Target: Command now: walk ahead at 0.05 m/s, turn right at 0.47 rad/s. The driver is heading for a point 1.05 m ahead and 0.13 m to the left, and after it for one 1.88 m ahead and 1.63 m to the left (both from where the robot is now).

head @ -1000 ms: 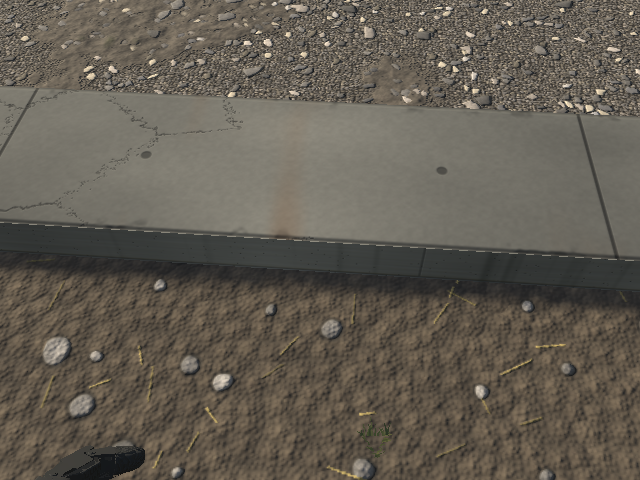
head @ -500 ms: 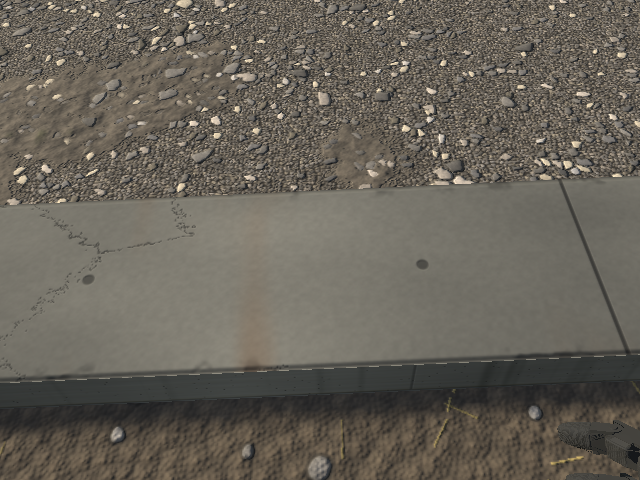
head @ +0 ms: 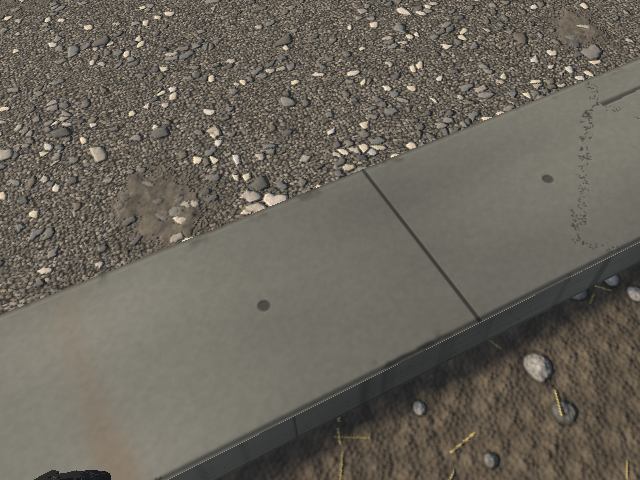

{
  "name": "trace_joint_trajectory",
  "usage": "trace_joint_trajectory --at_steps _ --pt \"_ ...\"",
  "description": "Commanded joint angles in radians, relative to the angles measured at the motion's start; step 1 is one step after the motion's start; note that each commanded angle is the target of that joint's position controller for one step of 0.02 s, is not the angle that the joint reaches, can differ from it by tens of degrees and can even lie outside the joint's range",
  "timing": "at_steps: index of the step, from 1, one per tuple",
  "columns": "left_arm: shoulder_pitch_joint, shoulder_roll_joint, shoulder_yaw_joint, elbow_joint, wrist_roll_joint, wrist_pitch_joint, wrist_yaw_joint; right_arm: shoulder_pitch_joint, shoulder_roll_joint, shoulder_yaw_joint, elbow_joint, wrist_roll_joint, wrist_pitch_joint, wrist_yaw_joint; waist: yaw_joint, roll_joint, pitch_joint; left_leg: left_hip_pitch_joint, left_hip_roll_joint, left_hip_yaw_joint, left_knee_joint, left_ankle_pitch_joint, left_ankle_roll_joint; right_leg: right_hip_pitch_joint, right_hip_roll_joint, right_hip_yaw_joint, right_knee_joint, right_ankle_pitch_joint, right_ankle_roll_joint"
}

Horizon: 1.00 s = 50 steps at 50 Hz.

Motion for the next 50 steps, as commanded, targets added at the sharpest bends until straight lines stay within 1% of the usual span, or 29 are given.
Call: trace_joint_trajectory --at_steps 1,2,3,4,5,6,8,9,11,12,14,17,18,19,20,21,24,27,30,31,32,33,34,35,37,40,42,45,50 --pt "0.145 0.222 0.074 -0.047 0.012 -0.016 0.025 0.021 -0.089 -0.013 -0.043 -0.029 -0.013 0.006 0.059 -0.147 -0.213 -0.153 0.08 -0.032 0.308 0.136 0.029 0.402 -0.139 0.225 -0.185 0.542 -0.123" --pt "0.125 0.281 0.075 -0.068 0.032 -0.023 0.032 0.017 -0.049 0.01 -0.087 -0.056 -0.014 0.008 0.045 -0.322 -0.258 -0.412 -0.049 -0.075 0.547 -0.399 -0.043 0.488 -0.357 0.504 -0.167 0.713 -0.338" --pt "0.137 0.195 0.054 -0.061 0.034 -0.041 0.027 -0.042 -0.114 -0.011 -0.069 -0.042 -0.009 0.006 0.106 -0.152 -0.295 -0.429 -0.03 -0.212 0.689 -0.406 -0.052 0.445 -0.336 0.448 -0.175 0.686 -0.36" --pt "0.107 0.169 0.04 -0.047 0.032 -0.055 0.026 -0.052 -0.117 -0.014 -0.069 -0.016 -0.002 0.006 0.084 -0.125 -0.256 -0.431 -0.014 -0.235 0.706 -0.345 -0.041 0.399 -0.28 0.348 -0.176 0.634 -0.309" --pt "0.053 0.151 0.036 -0.042 0.023 -0.061 0.028 -0.034 -0.102 -0.013 -0.049 -0.013 0.003 -0.002 0.057 -0.092 -0.234 -0.429 0.0 -0.245 0.668 -0.285 -0.039 0.367 -0.227 0.291 -0.183 0.537 -0.253" --pt "0.009 0.134 0.028 -0.041 0.011 -0.06 0.03 -0.035 -0.111 -0.015 -0.044 -0.023 0.01 -0.009 0.044 -0.099 -0.206 -0.412 0.006 -0.247 0.633 -0.23 -0.048 0.321 -0.208 0.264 -0.194 0.503 -0.229" --pt "-0.038 0.123 0.017 -0.037 0.022 -0.058 0.036 0.003 -0.101 -0.014 -0.026 -0.025 0.019 -0.012 0.01 -0.128 -0.204 -0.3 -0.018 -0.228 0.61 -0.154 -0.066 0.22 -0.171 0.207 -0.21 0.526 -0.226" --pt "-0.059 0.094 0.007 -0.031 0.028 -0.06 0.038 0.031 -0.083 -0.008 -0.012 -0.022 0.021 -0.011 -0.003 -0.128 -0.214 -0.26 -0.014 -0.227 0.547 -0.131 -0.072 0.212 -0.16 0.175 -0.211 0.509 -0.222" --pt "-0.074 0.049 -0.009 -0.005 0.035 -0.065 0.037 0.027 -0.04 0.012 0.002 -0.023 0.024 -0.007 0.01 -0.129 -0.21 -0.169 0.0 -0.224 0.378 -0.09 -0.073 0.192 -0.142 0.131 -0.213 0.433 -0.206" --pt "-0.057 0.048 -0.011 0.017 0.04 -0.066 0.036 0.007 -0.033 0.018 -0.001 -0.024 0.024 -0.004 0.029 -0.133 -0.203 -0.137 0.001 -0.22 0.318 -0.079 -0.07 0.19 -0.151 0.134 -0.219 0.39 -0.209" --pt "-0.046 0.08 -0.005 0.05 0.044 -0.065 0.035 -0.008 -0.062 0.015 -0.008 -0.018 0.026 -0.001 0.04 -0.143 -0.176 -0.094 -0.011 -0.207 0.242 -0.06 -0.057 0.173 -0.173 0.155 -0.223 0.288 -0.215" --pt "-0.05 0.115 0.005 0.078 0.02 -0.054 0.042 0.006 -0.1 0.007 -0.012 -0.025 0.022 0.003 0.016 -0.116 -0.123 -0.056 -0.036 -0.183 0.061 0.088 -0.012 0.159 -0.159 0.155 -0.188 0.14 -0.167" --pt "-0.022 0.113 0.007 0.092 0.016 -0.054 0.047 -0.005 -0.129 0.002 -0.023 -0.035 0.02 0.002 0.028 -0.071 -0.106 -0.055 -0.01 -0.23 0.025 0.235 0.014 0.16 -0.129 0.137 -0.154 0.065 -0.121" --pt "0.006 0.1 0.008 0.088 0.031 -0.056 0.052 -0.013 -0.181 -0.009 -0.032 -0.032 0.018 -0.003 0.068 0.044 -0.1 -0.058 0.051 -0.308 0.028 0.408 0.058 0.141 -0.056 0.072 -0.081 -0.024 -0.069" --pt "0.004 0.071 0.004 0.081 0.04 -0.054 0.06 -0.022 -0.197 -0.019 -0.025 -0.016 0.019 -0.005 0.08 0.166 -0.096 -0.103 0.099 -0.407 -0.027 0.337 0.137 0.131 0.035 -0.027 -0.017 -0.067 -0.014" --pt "-0.055 0.066 0.006 0.075 0.039 -0.049 0.069 -0.015 -0.183 -0.02 -0.031 -0.02 0.016 -0.004 0.039 0.2 -0.068 -0.123 0.142 -0.515 -0.093 0.265 0.19 0.105 0.077 -0.04 0.056 -0.077 0.012" --pt "-0.083 0.039 0.012 0.062 0.02 -0.043 0.073 0.002 -0.162 -0.021 -0.024 -0.028 -0.008 -0.011 0.014 0.261 -0.089 -0.001 0.195 -0.63 -0.116 0.351 0.254 -0.032 0.106 0.035 0.188 -0.302 0.009" --pt "-0.065 0.043 0.017 0.069 0.007 -0.056 0.061 -0.001 -0.178 -0.037 -0.017 -0.004 -0.016 -0.019 0.012 0.185 -0.136 0.097 0.189 -0.626 -0.077 0.455 0.24 -0.075 0.078 0.09 0.17 -0.338 0.018" --pt "0.025 0.027 0.019 0.119 -0.002 -0.07 0.042 -0.075 -0.17 -0.042 -0.035 0.017 0.028 -0.036 0.056 0.175 -0.165 0.02 0.106 -0.567 -0.036 0.398 0.178 0.125 0.111 0.037 -0.109 -0.082 0.029" --pt "0.067 0.045 0.027 0.138 -0.001 -0.069 0.037 -0.082 -0.15 -0.037 -0.044 0.017 0.038 -0.039 0.069 0.156 -0.175 -0.045 0.068 -0.545 -0.007 0.296 0.14 0.232 0.097 0.034 -0.206 0.019 0.018" --pt "0.095 0.11 0.045 0.141 0.009 -0.063 0.041 -0.058 -0.1 -0.024 -0.049 0.004 0.043 -0.037 0.053 0.022 -0.173 -0.182 -0.005 -0.473 0.129 0.095 0.079 0.342 -0.046 0.166 -0.267 0.05 -0.029" --pt "0.057 0.207 0.064 0.123 0.033 -0.051 0.045 -0.02 -0.054 -0.013 -0.067 -0.006 0.037 -0.032 0.015 -0.267 -0.137 -0.387 -0.157 -0.32 0.314 -0.26 0.007 0.351 -0.265 0.426 -0.306 0.21 -0.176" --pt "0.038 0.156 0.045 0.095 0.063 -0.061 0.044 -0.012 -0.135 -0.036 -0.06 -0.016 0.026 -0.03 0.033 -0.214 -0.153 -0.39 -0.098 -0.354 0.56 -0.368 -0.021 0.289 -0.355 0.488 -0.306 0.252 -0.275" --pt "-0.01 0.104 0.027 0.084 0.059 -0.073 0.048 0.006 -0.177 -0.057 -0.037 -0.004 0.028 -0.025 0.006 -0.122 -0.123 -0.39 -0.083 -0.376 0.661 -0.318 -0.023 0.254 -0.316 0.407 -0.302 0.247 -0.266" --pt "-0.066 0.084 0.018 0.08 0.028 -0.088 0.057 0.034 -0.146 -0.058 -0.007 -0.005 0.044 -0.03 -0.009 -0.092 -0.077 -0.438 -0.062 -0.36 0.705 -0.189 -0.046 0.268 -0.225 0.253 -0.291 0.208 -0.194" --pt "0.012 0.097 0.015 0.115 0.029 -0.086 0.072 -0.029 -0.092 -0.04 -0.042 -0.006 0.042 -0.023 0.035 -0.105 -0.086 -0.428 -0.072 -0.32 0.641 -0.12 -0.083 0.311 -0.194 0.159 -0.284 0.356 -0.211" --pt "0.069 0.106 0.018 0.138 0.02 -0.084 0.074 -0.067 -0.07 -0.026 -0.062 -0.006 0.036 -0.016 0.073 -0.104 -0.121 -0.422 -0.056 -0.302 0.529 -0.095 -0.087 0.382 -0.209 0.17 -0.33 0.137 -0.223" --pt "0.076 0.137 0.024 0.16 0.007 -0.092 0.063 -0.104 -0.053 -0.008 -0.077 -0.01 0.022 -0.004 0.092 -0.132 -0.088 -0.347 -0.041 -0.254 0.358 -0.102 -0.058 0.35 -0.218 0.189 -0.408 -0.152 -0.215" --pt "0.107 0.166 0.034 0.21 -0.014 -0.108 0.032 -0.105 -0.057 0.004 -0.058 -0.007 -0.017 0.013 0.082 -0.12 -0.027 -0.153 -0.059 -0.168 0.066 -0.065 0.028 0.27 -0.221 0.156 -0.406 -0.147 -0.207"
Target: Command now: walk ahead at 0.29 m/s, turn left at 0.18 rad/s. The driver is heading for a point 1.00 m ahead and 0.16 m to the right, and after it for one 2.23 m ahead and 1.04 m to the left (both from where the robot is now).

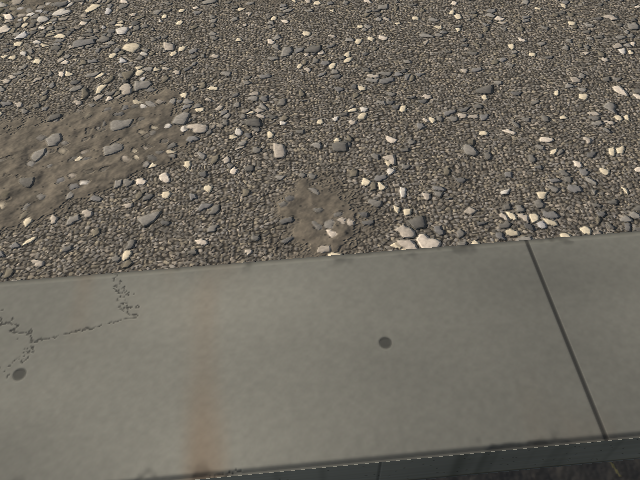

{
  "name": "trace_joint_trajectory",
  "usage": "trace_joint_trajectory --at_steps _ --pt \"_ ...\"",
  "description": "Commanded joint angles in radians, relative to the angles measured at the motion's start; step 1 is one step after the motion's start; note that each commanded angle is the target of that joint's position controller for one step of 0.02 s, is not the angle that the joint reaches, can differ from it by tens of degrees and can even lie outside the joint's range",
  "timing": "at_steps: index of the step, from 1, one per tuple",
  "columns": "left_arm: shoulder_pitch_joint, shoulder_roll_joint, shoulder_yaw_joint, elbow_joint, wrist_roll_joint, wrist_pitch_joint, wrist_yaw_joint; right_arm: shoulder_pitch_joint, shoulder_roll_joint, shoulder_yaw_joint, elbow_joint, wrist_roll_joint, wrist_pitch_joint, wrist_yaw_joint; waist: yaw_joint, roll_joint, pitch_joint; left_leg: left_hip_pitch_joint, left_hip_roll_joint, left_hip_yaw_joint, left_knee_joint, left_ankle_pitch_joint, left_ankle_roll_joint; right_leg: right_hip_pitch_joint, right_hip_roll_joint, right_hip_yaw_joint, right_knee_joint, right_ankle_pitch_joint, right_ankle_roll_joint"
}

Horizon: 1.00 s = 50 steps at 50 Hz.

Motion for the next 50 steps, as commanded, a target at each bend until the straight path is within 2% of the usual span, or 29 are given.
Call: trace_joint_trajectory --at_steps 1,3,4,5,6,7,8,10,13,18,20,23,25,26,27,28,29,30,31,33,34,36,38,41,44,46,47,49,50 --pt "-0.026 0.207 0.053 -0.029 -0.021 -0.018 -0.013 -0.033 -0.093 -0.017 -0.048 0.003 -0.039 0.011 -0.036 -0.135 0.02 0.081 -0.034 0.073 -0.228 0.101 0.06 -0.023 -0.237 0.224 -0.131 -0.078 -0.177" --pt "-0.044 0.142 0.029 -0.02 -0.014 -0.026 -0.021 0.123 -0.129 -0.034 0.013 0.007 -0.039 0.003 -0.113 -0.104 -0.054 0.372 -0.026 0.041 -0.291 0.15 0.101 -0.168 -0.182 0.152 0.013 0.023 -0.119" --pt "-0.094 0.069 0.002 -0.045 0.01 -0.037 -0.029 0.25 -0.182 -0.049 0.041 0.005 -0.038 -0.007 -0.163 0.032 -0.122 0.546 0.126 -0.16 -0.324 0.178 0.146 -0.314 -0.093 0.05 0.276 -0.042 -0.047" --pt "-0.134 0.059 0.0 -0.105 0.014 -0.055 -0.024 0.285 -0.293 -0.077 0.043 0.004 -0.042 -0.004 -0.172 0.244 -0.108 0.617 0.325 -0.502 -0.408 0.051 0.301 -0.602 0.028 0.0 0.523 -0.304 0.018" --pt "-0.134 0.143 0.022 -0.091 -0.011 -0.06 -0.024 0.259 -0.223 -0.06 0.033 -0.004 -0.059 -0.003 -0.176 0.131 -0.059 0.564 0.362 -0.532 -0.449 -0.027 0.351 -0.683 -0.028 0.109 0.709 -0.374 0.019" --pt "-0.11 0.166 0.03 -0.081 -0.033 -0.059 -0.032 0.203 -0.164 -0.044 0.02 -0.008 -0.073 -0.004 -0.145 0.129 0.0 0.522 0.322 -0.441 -0.465 -0.074 0.315 -0.721 -0.066 0.152 0.758 -0.286 -0.002" --pt "-0.096 0.158 0.03 -0.064 -0.037 -0.056 -0.035 0.165 -0.136 -0.036 0.01 -0.011 -0.084 -0.003 -0.125 0.127 0.032 0.484 0.275 -0.362 -0.492 -0.073 0.276 -0.728 -0.09 0.151 0.762 -0.205 -0.011" --pt "-0.11 0.134 0.029 -0.058 -0.021 -0.052 -0.036 0.127 -0.107 -0.027 0.006 -0.017 -0.095 -0.004 -0.102 0.1 0.078 0.411 0.239 -0.234 -0.525 0.136 0.227 -0.71 -0.101 0.191 0.734 -0.06 -0.004" --pt "-0.095 0.085 0.017 -0.052 -0.015 -0.045 -0.04 0.124 -0.111 -0.031 0.003 -0.033 -0.102 -0.01 -0.085 0.071 0.054 0.34 0.194 -0.05 -0.537 0.407 0.206 -0.651 -0.067 0.187 0.679 0.086 0.032" --pt "-0.253 0.034 -0.015 -0.125 -0.003 -0.041 -0.057 0.164 -0.14 -0.034 0.013 -0.021 -0.113 -0.02 -0.127 0.057 0.087 0.24 0.164 0.107 -0.573 0.481 0.185 -0.491 -0.043 0.084 0.366 0.289 0.029" --pt "-0.227 0.038 -0.019 -0.128 -0.001 -0.027 -0.064 0.193 -0.151 -0.037 0.025 -0.009 -0.102 -0.021 -0.112 0.074 0.063 0.33 0.205 0.123 -0.519 0.584 0.183 -0.482 -0.04 0.076 0.372 0.229 0.005" --pt "-0.194 0.094 0.005 -0.153 0.005 -0.01 -0.074 0.161 -0.19 -0.046 0.002 0.003 -0.077 -0.033 -0.053 0.088 0.003 0.416 0.227 0.165 -0.32 1.077 0.149 -0.403 0.026 0.015 0.367 0.066 -0.054" --pt "0.036 0.148 0.045 -0.106 0.002 0.001 -0.072 0.131 -0.203 -0.049 -0.015 0.009 -0.058 -0.041 0.078 0.088 -0.127 0.354 0.203 0.178 0.009 1.224 0.121 -0.107 0.087 -0.007 0.278 0.086 -0.11" --pt "0.179 0.195 0.074 -0.068 -0.007 0.01 -0.054 0.134 -0.185 -0.039 -0.024 0.008 -0.068 -0.038 0.148 0.024 -0.179 0.157 0.146 0.181 0.263 0.968 0.078 0.161 0.073 0.075 0.189 0.167 -0.143" --pt "0.201 0.286 0.078 -0.051 -0.021 0.017 -0.033 0.213 -0.016 0.007 -0.04 -0.054 -0.092 -0.015 0.04 -0.321 -0.205 -0.225 -0.022 0.166 0.672 -0.175 0.029 0.419 -0.161 0.45 0.234 0.406 -0.243" --pt "0.218 0.274 0.066 -0.081 0.002 -0.002 -0.043 0.271 -0.036 0.019 -0.056 -0.009 -0.128 0.004 0.042 -0.256 -0.422 -0.411 -0.098 -0.084 0.891 -0.261 0.021 0.546 -0.337 0.927 0.032 0.05 -0.432" --pt "0.19 0.208 0.061 -0.07 0.001 -0.012 -0.048 0.153 -0.118 -0.004 -0.067 0.029 -0.147 0.012 0.082 -0.094 -0.268 -0.516 -0.039 -0.106 0.888 -0.144 0.037 0.45 -0.293 0.844 -0.047 -0.146 -0.376" --pt "0.129 0.166 0.046 -0.075 -0.007 -0.017 -0.047 0.093 -0.115 -0.002 -0.099 0.032 -0.157 0.012 0.048 -0.034 -0.126 -0.547 0.006 -0.083 0.822 -0.053 0.054 0.296 -0.259 0.737 -0.073 -0.229 -0.332" --pt "0.064 0.136 0.032 -0.094 0.0 -0.023 -0.048 0.069 -0.092 0.004 -0.1 0.011 -0.156 0.005 0.009 0.028 -0.057 -0.51 0.038 -0.077 0.787 -0.003 0.048 0.154 -0.222 0.684 -0.098 -0.201 -0.302" --pt "-0.012 0.108 0.018 -0.126 0.024 -0.024 -0.039 0.102 -0.091 -0.004 -0.111 -0.008 -0.135 0.004 -0.06 -0.029 -0.003 -0.436 0.063 -0.077 0.806 0.052 0.028 -0.033 -0.168 0.595 -0.14 -0.074 -0.295" --pt "-0.007 0.118 0.019 -0.12 0.023 -0.021 -0.031 0.116 -0.069 0.002 -0.12 -0.017 -0.125 0.004 -0.071 -0.063 0.002 -0.474 0.059 -0.053 0.872 0.046 0.016 -0.061 -0.159 0.56 -0.134 0.022 -0.301" --pt "0.085 0.078 -0.003 -0.069 0.016 -0.006 -0.024 0.132 0.021 0.029 -0.137 -0.008 -0.1 0.008 -0.072 -0.116 0.005 -0.699 0.04 -0.008 1.288 -0.072 -0.007 -0.093 -0.166 0.516 -0.078 0.09 -0.315" --pt "0.155 0.052 -0.022 -0.01 0.002 0.005 -0.024 0.11 0.079 0.06 -0.175 0.002 -0.085 0.01 -0.073 -0.088 0.05 -0.923 0.058 -0.008 1.467 -0.09 -0.003 -0.125 -0.171 0.487 -0.047 -0.038 -0.271" --pt "0.2 0.025 -0.045 0.04 0.007 0.03 -0.011 -0.081 0.143 0.112 -0.304 -0.025 -0.104 0.009 -0.048 -0.039 0.082 -1.013 0.074 0.045 1.345 -0.006 -0.011 -0.217 -0.108 0.448 -0.058 -0.136 -0.216" --pt "0.218 0.059 -0.035 0.048 -0.004 0.016 0.015 -0.199 0.107 0.115 -0.387 -0.056 -0.121 -0.003 -0.017 -0.069 -0.026 -0.616 0.07 0.139 0.887 0.198 -0.008 -0.304 -0.105 0.404 -0.234 0.08 -0.236" --pt "0.229 0.088 -0.021 0.083 -0.038 0.015 0.027 -0.173 0.096 0.113 -0.394 -0.03 -0.117 -0.008 -0.048 -0.153 -0.053 -0.54 0.07 0.14 0.663 0.161 0.026 -0.101 -0.133 0.33 -0.265 0.273 -0.21" --pt "0.21 0.089 -0.024 0.078 -0.037 0.017 0.024 -0.124 0.066 0.101 -0.383 -0.013 -0.118 -0.004 -0.081 -0.178 -0.059 -0.438 0.031 0.178 0.521 0.117 0.058 -0.041 -0.122 0.282 -0.225 0.562 -0.188" --pt "0.26 0.114 -0.022 0.098 -0.004 0.022 0.013 0.005 -0.002 0.061 -0.358 0.006 -0.112 0.005 -0.15 -0.274 -0.151 -0.291 -0.081 0.213 0.467 -0.05 0.105 0.177 -0.174 0.27 -0.046 1.273 -0.162" --pt "0.203 0.129 -0.019 0.096 0.014 0.02 0.012 0.133 -0.058 0.036 -0.342 0.021 -0.109 0.01 -0.236 -0.294 -0.191 -0.191 -0.091 0.15 0.327 -0.031 0.147 0.239 -0.173 0.24 0.13 1.497 -0.144"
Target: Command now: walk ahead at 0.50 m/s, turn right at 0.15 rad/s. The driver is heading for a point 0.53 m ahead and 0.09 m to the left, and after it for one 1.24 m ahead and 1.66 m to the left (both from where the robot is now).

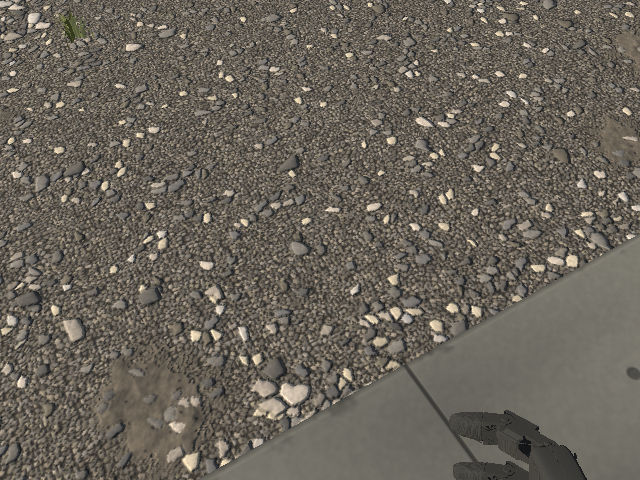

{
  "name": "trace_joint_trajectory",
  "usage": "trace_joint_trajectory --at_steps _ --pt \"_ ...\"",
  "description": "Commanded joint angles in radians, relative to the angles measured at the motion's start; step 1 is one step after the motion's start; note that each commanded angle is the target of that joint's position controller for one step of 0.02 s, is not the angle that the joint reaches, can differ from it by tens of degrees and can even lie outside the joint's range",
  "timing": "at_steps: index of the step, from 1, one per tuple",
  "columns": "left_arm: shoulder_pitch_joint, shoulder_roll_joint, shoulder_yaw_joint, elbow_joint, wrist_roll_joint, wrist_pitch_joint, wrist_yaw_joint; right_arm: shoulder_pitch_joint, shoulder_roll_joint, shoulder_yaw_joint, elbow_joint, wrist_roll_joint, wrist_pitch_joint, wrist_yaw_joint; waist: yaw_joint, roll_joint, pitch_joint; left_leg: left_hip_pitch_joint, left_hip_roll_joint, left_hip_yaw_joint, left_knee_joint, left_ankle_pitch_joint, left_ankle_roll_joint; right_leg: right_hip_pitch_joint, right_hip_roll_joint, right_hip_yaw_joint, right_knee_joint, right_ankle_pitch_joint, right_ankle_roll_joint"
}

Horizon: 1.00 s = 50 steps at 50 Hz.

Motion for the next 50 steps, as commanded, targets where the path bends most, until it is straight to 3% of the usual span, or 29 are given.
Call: trace_joint_trajectory --at_steps 1,2,3,4,5,6,7,8,9,10,11,13,17,21,24,26,28,29,30,31,32,33,35,37,39,42,44,47,50 --pt "-0.052 0.227 0.054 -0.056 0.03 -0.019 0.006 0.338 -0.301 -0.129 -0.004 0.013 -0.006 0.006 -0.236 -0.166 -0.258 0.617 -0.012 -0.227 -0.253 -0.007 0.123 -0.036 -0.171 -0.008 0.514 1.454 -0.106" --pt "0.045 0.094 0.039 -0.092 0.011 -0.043 -0.017 0.444 -0.4 -0.161 0.072 -0.037 -0.003 0.009 -0.154 0.391 -0.395 0.933 0.223 -0.79 -0.632 -0.081 0.297 -0.408 0.062 -0.026 0.954 0.716 -0.042" --pt "0.053 0.079 0.034 -0.052 0.056 -0.067 -0.064 0.481 -0.359 -0.155 0.097 -0.05 0.005 -0.011 -0.161 0.465 -0.468 1.028 0.334 -1.266 -0.915 -0.179 0.355 -0.606 0.206 0.114 1.302 0.004 -0.023" --pt "-0.02 0.117 0.057 -0.073 0.025 -0.079 -0.09 0.361 -0.267 -0.14 0.109 -0.014 0.007 -0.021 -0.11 0.264 -0.243 0.868 0.356 -1.157 -0.899 -0.333 0.304 -0.779 0.156 0.127 1.513 -0.047 -0.024" --pt "-0.17 0.109 0.044 -0.138 0.003 -0.072 -0.092 0.315 -0.214 -0.125 0.132 0.003 0.015 -0.019 -0.094 0.122 -0.062 0.707 0.333 -0.985 -0.864 -0.429 0.26 -0.863 0.095 0.017 1.565 -0.066 -0.043" --pt "-0.276 0.083 0.032 -0.204 0.002 -0.061 -0.088 0.291 -0.146 -0.105 0.18 -0.016 0.011 -0.011 -0.05 0.027 0.072 0.525 0.294 -0.775 -0.833 -0.382 0.217 -0.901 0.033 -0.036 1.569 -0.056 -0.072" --pt "-0.252 0.074 0.027 -0.22 0.005 -0.046 -0.082 0.248 -0.088 -0.088 0.206 -0.047 0.003 -0.001 0.008 0.023 0.068 0.422 0.235 -0.603 -0.826 -0.259 0.161 -0.835 -0.005 -0.034 1.569 -0.005 -0.096" --pt "-0.187 0.054 0.021 -0.213 -0.009 -0.032 -0.079 0.215 -0.057 -0.083 0.226 -0.049 -0.001 0.011 0.056 0.062 0.067 0.381 0.186 -0.48 -0.84 -0.191 0.13 -0.805 -0.008 -0.021 1.556 0.016 -0.105" --pt "-0.159 0.043 0.012 -0.213 -0.019 -0.032 -0.071 0.217 -0.078 -0.091 0.243 -0.029 -0.009 0.019 0.073 0.073 0.074 0.412 0.156 -0.381 -0.877 -0.1 0.12 -0.829 -0.009 -0.011 1.47 0.048 -0.102" --pt "-0.156 0.037 0.008 -0.209 -0.013 -0.035 -0.064 0.244 -0.075 -0.095 0.268 -0.019 -0.016 0.027 0.067 0.051 0.075 0.429 0.132 -0.289 -0.861 0.016 0.109 -0.839 -0.003 0.005 1.413 0.1 -0.101" --pt "-0.152 0.058 0.009 -0.215 -0.007 -0.032 -0.054 0.238 -0.144 -0.111 0.265 -0.016 -0.022 0.03 0.08 0.058 0.067 0.453 0.115 -0.244 -0.91 0.026 0.127 -0.845 0.0 -0.036 1.276 0.138 -0.075" --pt "-0.24 0.094 0.016 -0.238 0.019 -0.039 -0.043 0.259 -0.175 -0.12 0.271 -0.018 -0.023 0.005 0.047 0.054 0.051 0.501 0.102 -0.17 -0.975 0.135 0.15 -0.807 -0.014 -0.096 1.059 0.24 -0.009" --pt "-0.398 0.076 0.015 -0.264 0.01 -0.064 -0.056 0.357 -0.216 -0.127 0.295 -0.003 -0.024 -0.026 -0.027 0.079 0.01 0.731 0.113 -0.155 -1.0 0.311 0.149 -0.8 -0.063 -0.163 0.683 0.396 0.041" --pt "-0.552 0.063 0.017 -0.301 -0.003 -0.076 -0.076 0.452 -0.254 -0.143 0.322 0.006 0.0 -0.024 -0.114 0.089 0.079 0.897 0.184 -0.205 -1.012 0.282 0.166 -0.809 -0.055 -0.18 0.44 0.355 0.057" --pt "-0.613 0.086 0.029 -0.328 -0.006 -0.1 -0.097 0.459 -0.27 -0.155 0.341 0.009 0.022 -0.022 -0.116 0.088 0.127 0.957 0.207 -0.245 -0.976 0.344 0.172 -0.779 -0.041 -0.163 0.322 0.313 0.042" --pt "-0.574 0.116 0.04 -0.321 -0.008 -0.115 -0.101 0.442 -0.284 -0.165 0.346 0.008 0.033 -0.024 -0.077 0.11 0.103 0.981 0.217 -0.271 -0.924 0.438 0.161 -0.683 -0.025 -0.154 0.278 0.261 0.022" --pt "-0.412 0.189 0.074 -0.272 0.003 -0.126 -0.087 0.396 -0.298 -0.171 0.338 0.006 0.04 -0.028 0.021 0.132 0.006 0.966 0.165 -0.247 -0.745 0.693 0.121 -0.429 0.015 -0.18 0.229 0.255 -0.02" --pt "-0.262 0.248 0.096 -0.239 0.025 -0.131 -0.074 0.38 -0.278 -0.164 0.32 -0.002 0.038 -0.027 0.087 0.129 -0.117 0.846 0.115 -0.219 -0.551 0.685 0.086 -0.166 -0.047 -0.139 0.294 0.369 -0.07" --pt "-0.139 0.345 0.118 -0.236 0.062 -0.129 -0.058 0.414 -0.196 -0.14 0.269 -0.01 0.024 -0.027 0.101 -0.032 -0.295 0.508 0.0 -0.163 -0.187 0.386 0.01 0.228 -0.301 0.14 0.355 0.551 -0.193" --pt "-0.142 0.301 0.105 -0.249 0.054 -0.112 -0.057 0.505 -0.143 -0.122 0.271 -0.01 0.016 -0.027 0.068 -0.248 -0.442 0.297 -0.099 -0.218 0.052 -0.3 -0.037 0.368 -0.459 0.403 0.277 0.664 -0.303" --pt "-0.17 0.201 0.08 -0.261 0.042 -0.098 -0.052 0.439 -0.271 -0.163 0.273 0.013 0.02 -0.029 0.084 -0.167 -0.367 0.271 -0.045 -0.292 0.136 -0.28 -0.046 0.257 -0.417 0.297 0.264 0.741 -0.264" --pt "-0.225 0.17 0.07 -0.266 0.035 -0.092 -0.048 0.375 -0.296 -0.179 0.254 0.027 0.028 -0.035 0.06 -0.143 -0.248 0.242 -0.017 -0.267 0.161 -0.236 -0.057 0.14 -0.382 0.139 0.262 0.848 -0.231" --pt "-0.31 0.145 0.069 -0.261 0.027 -0.09 -0.049 0.359 -0.266 -0.189 0.258 0.013 0.057 -0.047 0.0 -0.077 -0.127 0.296 0.033 -0.242 0.096 -0.141 -0.077 -0.09 -0.315 -0.023 0.196 0.83 -0.185" --pt "-0.371 0.142 0.072 -0.26 0.045 -0.094 -0.055 0.37 -0.213 -0.19 0.242 0.017 0.097 -0.047 -0.046 -0.085 -0.082 0.377 0.043 -0.21 0.048 -0.088 -0.085 -0.24 -0.292 -0.107 0.128 0.758 -0.183" --pt "-0.404 0.188 0.089 -0.251 0.051 -0.09 -0.05 0.348 -0.199 -0.188 0.206 0.013 0.121 -0.049 -0.065 -0.095 -0.063 0.387 0.044 -0.191 -0.003 -0.036 -0.099 -0.302 -0.298 -0.166 0.101 0.788 -0.208" --pt "-0.438 0.23 0.101 -0.258 0.048 -0.087 -0.034 0.325 -0.234 -0.195 0.189 -0.01 0.124 -0.033 -0.067 -0.058 -0.112 0.442 0.054 -0.174 -0.039 0.22 -0.096 -0.286 -0.307 -0.24 0.148 0.804 -0.212" --pt "-0.439 0.22 0.096 -0.255 0.025 -0.083 -0.026 0.276 -0.245 -0.199 0.159 -0.006 0.131 -0.018 -0.05 -0.059 -0.092 0.41 0.058 -0.172 -0.072 0.226 -0.087 -0.268 -0.324 -0.257 0.178 0.762 -0.211" --pt "-0.389 0.238 0.108 -0.247 0.01 -0.067 -0.024 0.164 -0.249 -0.205 0.108 0.0 0.142 0.0 -0.001 -0.086 -0.036 0.373 0.051 -0.144 -0.209 0.273 -0.076 -0.236 -0.311 -0.29 0.217 0.565 -0.187" --pt "-0.323 0.257 0.128 -0.27 0.008 -0.058 0.003 0.023 -0.28 -0.227 0.028 0.016 0.167 0.033 0.056 -0.083 -0.007 0.176 0.111 -0.243 -0.214 0.168 -0.092 -0.07 -0.456 -0.165 0.266 0.426 -0.174"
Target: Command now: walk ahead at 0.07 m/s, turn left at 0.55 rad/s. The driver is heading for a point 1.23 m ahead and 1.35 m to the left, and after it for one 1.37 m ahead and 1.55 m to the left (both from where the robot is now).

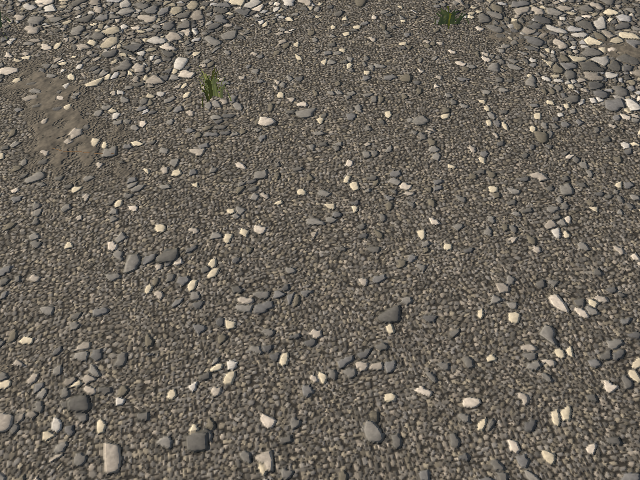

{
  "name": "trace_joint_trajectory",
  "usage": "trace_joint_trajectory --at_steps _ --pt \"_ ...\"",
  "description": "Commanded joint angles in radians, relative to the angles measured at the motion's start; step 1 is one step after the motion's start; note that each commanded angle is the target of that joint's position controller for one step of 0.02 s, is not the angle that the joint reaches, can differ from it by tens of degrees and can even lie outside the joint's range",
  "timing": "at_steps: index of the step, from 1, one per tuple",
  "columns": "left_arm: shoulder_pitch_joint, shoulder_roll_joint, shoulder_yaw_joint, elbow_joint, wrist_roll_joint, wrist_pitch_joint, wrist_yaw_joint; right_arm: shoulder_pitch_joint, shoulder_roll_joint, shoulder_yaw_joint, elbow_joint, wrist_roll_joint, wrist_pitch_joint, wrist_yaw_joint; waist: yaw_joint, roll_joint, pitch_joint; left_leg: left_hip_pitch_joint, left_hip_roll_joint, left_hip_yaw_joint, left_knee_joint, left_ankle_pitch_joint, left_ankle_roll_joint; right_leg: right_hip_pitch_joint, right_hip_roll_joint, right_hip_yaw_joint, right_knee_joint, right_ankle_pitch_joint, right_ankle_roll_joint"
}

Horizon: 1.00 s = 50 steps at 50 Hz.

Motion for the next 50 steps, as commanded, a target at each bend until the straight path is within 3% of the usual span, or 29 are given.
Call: trace_joint_trajectory --at_steps 1,3,6,7,8,9,11,12,13,14,15,16,17,19,20,22,24,25,26,28,29,30,31,32,34,36,38,43,50 --pt "0.014 0.178 0.059 -0.092 -0.004 0.001 0.02 -0.108 -0.09 -0.035 -0.131 0.016 0.014 0.029 0.045 -0.138 -0.052 -0.17 0.077 -0.09 -0.018 -0.107 -0.012 0.203 -0.411 0.262 -0.059 0.448 -0.219" --pt "0.0 0.195 0.071 -0.116 -0.005 0.008 0.015 -0.12 -0.08 -0.037 -0.134 0.02 0.024 0.037 0.05 -0.14 -0.07 -0.089 0.056 -0.037 -0.056 -0.125 -0.015 0.147 -0.4 0.22 0.011 0.435 -0.187" --pt "-0.052 0.193 0.077 -0.139 -0.032 0.011 -0.014 -0.047 -0.07 -0.044 -0.09 0.027 0.03 0.032 0.011 -0.136 -0.113 0.19 -0.03 0.086 -0.229 -0.066 0.019 -0.005 -0.326 0.085 0.213 0.376 -0.096" --pt "-0.064 0.183 0.078 -0.157 -0.032 0.016 -0.028 0.064 -0.111 -0.066 -0.036 0.023 0.016 0.021 -0.044 -0.006 -0.139 0.375 -0.089 0.126 -0.35 0.059 0.048 -0.104 -0.231 0.013 0.405 0.302 -0.036" --pt "-0.111 0.187 0.08 -0.221 -0.019 0.004 -0.04 0.141 -0.267 -0.109 0.0 0.005 0.0 0.0 -0.096 0.305 -0.127 0.511 0.031 -0.144 -0.498 0.285 0.158 -0.37 -0.09 -0.044 0.696 0.018 0.073" --pt "-0.261 0.135 0.06 -0.301 -0.002 -0.019 -0.044 0.16 -0.302 -0.11 0.003 -0.01 -0.021 0.003 -0.131 0.401 -0.11 0.58 0.115 -0.453 -0.595 0.232 0.269 -0.628 -0.029 0.102 0.86 -0.421 0.07" --pt "-0.247 0.129 0.057 -0.256 -0.018 -0.015 -0.038 0.088 -0.21 -0.071 -0.028 0.015 -0.063 -0.003 -0.093 0.122 -0.116 0.617 0.139 -0.441 -0.5 0.228 0.252 -0.685 -0.038 0.216 0.77 -0.36 0.02" --pt "-0.212 0.11 0.05 -0.227 -0.008 -0.012 -0.035 0.022 -0.195 -0.065 -0.051 0.034 -0.067 -0.009 -0.064 0.04 -0.118 0.61 0.137 -0.418 -0.447 0.199 0.233 -0.662 -0.044 0.233 0.649 -0.294 0.017" --pt "-0.189 0.101 0.045 -0.208 0.003 -0.011 -0.03 -0.044 -0.183 -0.06 -0.077 0.034 -0.063 -0.023 -0.045 0.024 -0.137 0.582 0.13 -0.393 -0.417 0.176 0.214 -0.599 -0.044 0.244 0.538 -0.223 0.019" --pt "-0.107 0.125 0.054 -0.161 0.011 -0.017 -0.032 -0.121 -0.179 -0.056 -0.112 0.007 -0.063 -0.032 -0.017 0.005 -0.197 0.508 0.122 -0.373 -0.366 0.221 0.214 -0.477 -0.021 0.225 0.559 -0.043 0.019" --pt "-0.083 0.116 0.05 -0.147 0.018 -0.017 -0.037 -0.172 -0.179 -0.051 -0.132 -0.002 -0.062 -0.036 0.002 0.014 -0.222 0.423 0.107 -0.352 -0.368 0.222 0.21 -0.384 0.011 0.2 0.52 0.044 0.021" --pt "-0.075 0.105 0.044 -0.145 0.022 -0.017 -0.04 -0.208 -0.174 -0.046 -0.142 -0.001 -0.062 -0.039 0.011 0.035 -0.229 0.342 0.086 -0.325 -0.381 0.219 0.199 -0.283 0.04 0.176 0.474 0.108 0.019" --pt "-0.141 0.141 0.054 -0.152 0.01 -0.024 -0.048 -0.112 -0.163 -0.046 -0.122 0.005 -0.073 -0.05 -0.06 -0.009 -0.199 0.377 0.078 -0.358 -0.375 -0.039 0.194 -0.356 0.038 0.255 0.459 0.259 0.021" --pt "-0.232 0.133 0.04 -0.198 0.009 -0.041 -0.066 -0.065 -0.165 -0.043 -0.1 0.027 -0.089 -0.067 -0.096 0.046 -0.115 0.455 0.049 -0.354 -0.326 -0.076 0.192 -0.47 0.05 0.291 0.267 0.265 0.015" --pt "-0.296 0.124 0.025 -0.218 -0.002 -0.048 -0.083 -0.041 -0.154 -0.041 -0.091 0.034 -0.082 -0.085 -0.12 0.015 -0.06 0.394 -0.013 -0.312 -0.328 -0.273 0.182 -0.436 0.074 0.279 0.041 0.385 0.037" --pt "-0.249 0.116 0.025 -0.2 -0.02 -0.054 -0.107 -0.049 -0.16 -0.046 -0.073 0.008 -0.079 -0.112 -0.09 0.07 -0.071 0.242 -0.013 -0.343 -0.325 -0.317 0.191 -0.218 0.073 0.323 0.009 0.538 0.049" --pt "-0.119 0.129 0.027 -0.163 -0.034 -0.037 -0.109 -0.081 -0.115 -0.03 -0.085 -0.008 -0.084 -0.119 -0.04 0.076 -0.057 0.195 -0.015 -0.368 -0.226 -0.307 0.173 -0.141 0.012 0.399 -0.051 0.578 0.023" --pt "-0.079 0.127 0.03 -0.141 -0.028 -0.03 -0.1 -0.075 -0.082 -0.022 -0.075 -0.003 -0.086 -0.123 -0.022 0.043 -0.054 0.176 -0.037 -0.349 -0.148 -0.291 0.152 -0.084 -0.003 0.402 -0.119 0.633 0.011" --pt "0.001 0.112 0.031 -0.111 -0.016 -0.021 -0.09 -0.068 -0.05 -0.014 -0.065 0.007 -0.085 -0.127 0.016 -0.002 -0.06 0.103 -0.079 -0.294 -0.026 -0.311 0.126 0.055 -0.012 0.376 -0.188 0.712 -0.004" --pt "0.176 0.068 0.016 -0.062 0.044 -0.017 -0.072 -0.03 0.019 0.0 -0.051 0.005 -0.08 -0.11 0.098 -0.17 -0.167 -0.155 -0.264 -0.083 0.522 -0.646 0.035 0.394 -0.094 0.37 -0.083 0.948 -0.047" --pt "0.117 0.089 0.009 -0.082 0.058 -0.014 -0.067 0.086 0.001 -0.004 -0.074 0.016 -0.079 -0.09 -0.006 -0.273 -0.161 -0.256 -0.22 -0.176 0.713 -0.624 0.014 0.335 -0.242 0.463 -0.002 1.108 -0.091" --pt "0.051 0.126 0.025 -0.102 0.048 0.0 -0.055 0.13 -0.053 -0.014 -0.081 0.022 -0.075 -0.08 -0.037 -0.314 -0.152 -0.326 -0.205 -0.191 0.828 -0.552 -0.012 0.256 -0.282 0.531 -0.029 0.987 -0.152" --pt "-0.002 0.218 0.053 -0.108 0.055 0.019 -0.04 0.095 -0.102 -0.022 -0.133 0.032 -0.066 -0.086 -0.069 -0.369 -0.168 -0.395 -0.163 -0.165 0.929 -0.447 -0.016 0.164 -0.36 0.658 -0.132 0.444 -0.243" --pt "-0.028 0.173 0.044 -0.136 0.063 0.033 -0.016 0.034 -0.151 -0.034 -0.14 0.031 -0.052 -0.099 -0.046 -0.255 -0.171 -0.44 -0.122 -0.157 0.949 -0.34 -0.014 0.092 -0.357 0.721 -0.239 -0.047 -0.245" --pt "-0.025 0.113 0.013 -0.139 0.047 0.04 0.022 0.001 -0.169 -0.036 -0.166 0.009 -0.024 -0.103 -0.049 -0.165 -0.108 -0.454 -0.091 -0.138 0.921 -0.231 -0.023 -0.003 -0.337 0.72 -0.297 -0.302 -0.203" --pt "0.004 0.124 0.016 -0.119 0.039 0.032 0.04 0.025 -0.118 -0.024 -0.167 -0.012 -0.021 -0.093 -0.053 -0.164 -0.109 -0.415 -0.074 -0.106 0.869 -0.166 -0.027 -0.029 -0.249 0.579 -0.283 -0.275 -0.135" --pt "0.068 0.13 0.024 -0.089 0.032 0.02 0.042 0.019 -0.076 -0.012 -0.172 -0.009 -0.034 -0.084 -0.03 -0.152 -0.117 -0.435 -0.055 -0.077 0.858 -0.14 -0.031 0.012 -0.22 0.501 -0.279 -0.259 -0.121" --pt "0.17 0.114 0.029 -0.036 0.029 0.005 0.049 -0.014 -0.028 0.006 -0.187 -0.012 -0.051 -0.076 -0.005 -0.094 -0.062 -0.5 -0.007 -0.116 0.621 -0.041 -0.063 0.06 -0.255 0.437 -0.316 -0.317 -0.169" --pt "0.163 0.197 0.065 -0.012 0.019 0.006 0.036 -0.102 0.012 0.029 -0.18 0.015 -0.066 -0.032 0.032 -0.17 -0.012 -0.142 0.028 0.015 0.045 -0.09 -0.017 -0.038 -0.283 0.224 -0.388 -0.226 -0.144"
